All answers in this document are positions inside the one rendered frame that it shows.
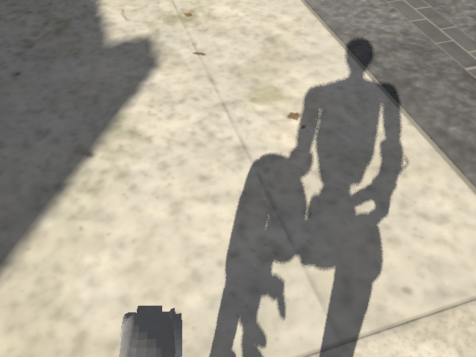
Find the robot left thigh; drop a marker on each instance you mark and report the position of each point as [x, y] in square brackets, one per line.
[152, 333]

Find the robot left shin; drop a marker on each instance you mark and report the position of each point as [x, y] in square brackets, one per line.
[126, 316]

